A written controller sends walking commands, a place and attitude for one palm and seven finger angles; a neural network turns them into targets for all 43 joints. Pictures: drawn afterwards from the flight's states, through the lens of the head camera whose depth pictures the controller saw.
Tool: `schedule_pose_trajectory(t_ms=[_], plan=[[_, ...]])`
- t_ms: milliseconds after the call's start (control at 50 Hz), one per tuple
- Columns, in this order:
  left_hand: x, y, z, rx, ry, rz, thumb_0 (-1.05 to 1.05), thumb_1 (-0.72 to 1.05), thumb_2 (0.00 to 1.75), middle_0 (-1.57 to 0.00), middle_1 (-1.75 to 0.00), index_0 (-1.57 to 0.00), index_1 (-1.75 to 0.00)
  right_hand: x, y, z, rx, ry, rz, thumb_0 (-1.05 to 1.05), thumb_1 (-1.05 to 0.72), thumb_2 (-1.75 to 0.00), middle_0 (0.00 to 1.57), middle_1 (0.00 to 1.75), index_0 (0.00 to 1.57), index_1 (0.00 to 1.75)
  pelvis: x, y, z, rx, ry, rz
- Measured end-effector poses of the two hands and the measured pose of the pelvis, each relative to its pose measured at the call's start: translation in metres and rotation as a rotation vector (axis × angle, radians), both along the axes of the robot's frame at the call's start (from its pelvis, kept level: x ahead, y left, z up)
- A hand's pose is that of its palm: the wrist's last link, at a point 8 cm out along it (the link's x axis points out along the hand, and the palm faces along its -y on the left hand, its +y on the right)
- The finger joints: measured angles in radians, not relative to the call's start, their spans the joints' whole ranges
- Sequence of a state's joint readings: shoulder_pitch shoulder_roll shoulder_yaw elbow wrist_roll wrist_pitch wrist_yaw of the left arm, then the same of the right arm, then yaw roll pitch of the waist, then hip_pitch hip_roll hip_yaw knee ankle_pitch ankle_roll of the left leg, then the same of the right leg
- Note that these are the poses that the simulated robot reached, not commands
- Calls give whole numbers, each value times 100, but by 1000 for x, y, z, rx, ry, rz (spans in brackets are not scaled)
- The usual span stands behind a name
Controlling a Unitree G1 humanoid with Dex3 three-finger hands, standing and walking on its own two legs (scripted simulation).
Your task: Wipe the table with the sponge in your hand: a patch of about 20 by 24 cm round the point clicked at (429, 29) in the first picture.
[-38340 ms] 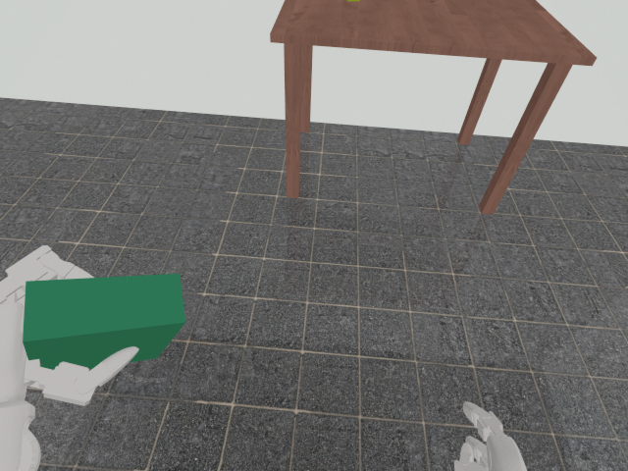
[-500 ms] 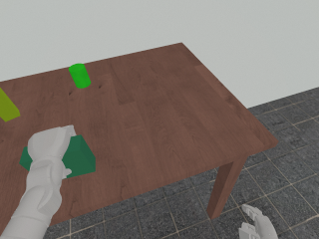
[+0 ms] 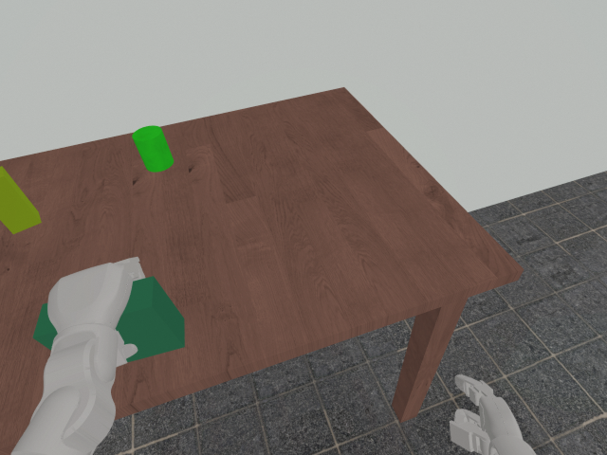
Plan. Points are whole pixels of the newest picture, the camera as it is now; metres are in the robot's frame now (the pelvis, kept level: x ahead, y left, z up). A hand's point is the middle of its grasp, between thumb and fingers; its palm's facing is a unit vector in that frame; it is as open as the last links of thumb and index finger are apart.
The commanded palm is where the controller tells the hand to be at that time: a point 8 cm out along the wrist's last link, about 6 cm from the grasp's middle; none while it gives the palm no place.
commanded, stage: lift the sponge slowly off the table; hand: left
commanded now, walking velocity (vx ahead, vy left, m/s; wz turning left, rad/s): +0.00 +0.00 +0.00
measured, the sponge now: (124, 333) +0.25 +0.29 +0.03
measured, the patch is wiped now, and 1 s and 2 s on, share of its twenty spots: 1.00 1.00 1.00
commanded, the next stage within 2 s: none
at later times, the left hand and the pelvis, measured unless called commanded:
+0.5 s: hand (109, 321) +0.24 +0.29 +0.08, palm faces +0.00 -0.10 -0.99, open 9.3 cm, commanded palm +0.22 +0.29 +0.15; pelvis -0.01 -0.01 +0.00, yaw +1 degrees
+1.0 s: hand (101, 307) +0.24 +0.29 +0.11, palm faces +0.02 -0.09 -1.00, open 9.3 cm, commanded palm +0.22 +0.28 +0.19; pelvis -0.02 -0.01 +0.00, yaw +1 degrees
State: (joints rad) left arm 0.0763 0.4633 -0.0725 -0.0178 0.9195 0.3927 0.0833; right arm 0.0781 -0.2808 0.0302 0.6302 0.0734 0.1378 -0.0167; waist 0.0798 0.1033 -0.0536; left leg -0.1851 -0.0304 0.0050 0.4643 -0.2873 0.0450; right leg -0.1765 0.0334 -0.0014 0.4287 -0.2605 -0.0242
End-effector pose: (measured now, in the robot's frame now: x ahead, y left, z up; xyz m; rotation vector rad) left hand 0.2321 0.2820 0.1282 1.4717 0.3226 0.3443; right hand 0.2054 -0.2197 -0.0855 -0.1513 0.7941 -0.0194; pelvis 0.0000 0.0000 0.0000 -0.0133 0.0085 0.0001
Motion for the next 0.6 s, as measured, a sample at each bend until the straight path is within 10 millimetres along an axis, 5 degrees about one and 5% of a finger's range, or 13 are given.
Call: schedule_pose_trajectory(t_ms=[600], plan=[[-8, 3, 9, -36, 35, -5, -1, -47, 110, -78, -141, -83, -141, -1, -1, 4, -39, -17, 27, 1, -90, -90, 20, 30, 20, 30, -9, -8, 3, 3, -40, 14]])
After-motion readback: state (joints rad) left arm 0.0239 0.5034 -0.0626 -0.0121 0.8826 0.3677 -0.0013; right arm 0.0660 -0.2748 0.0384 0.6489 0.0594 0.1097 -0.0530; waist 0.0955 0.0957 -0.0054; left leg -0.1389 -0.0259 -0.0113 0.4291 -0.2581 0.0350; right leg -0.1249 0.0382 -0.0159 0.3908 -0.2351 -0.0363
